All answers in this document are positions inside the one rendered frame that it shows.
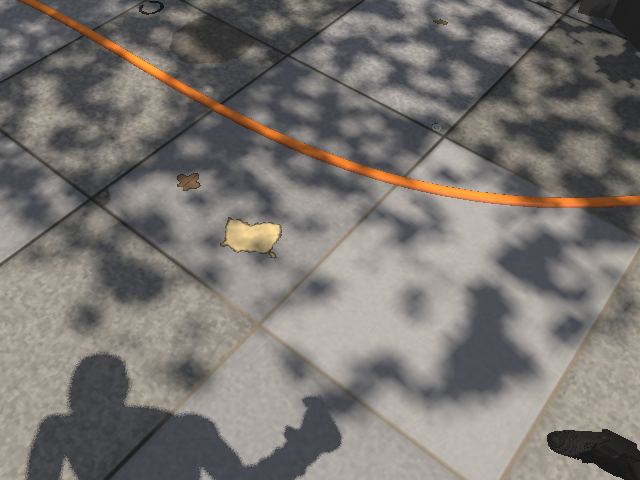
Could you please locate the robot right hand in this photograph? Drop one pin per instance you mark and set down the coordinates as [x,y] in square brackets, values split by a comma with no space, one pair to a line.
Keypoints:
[608,450]

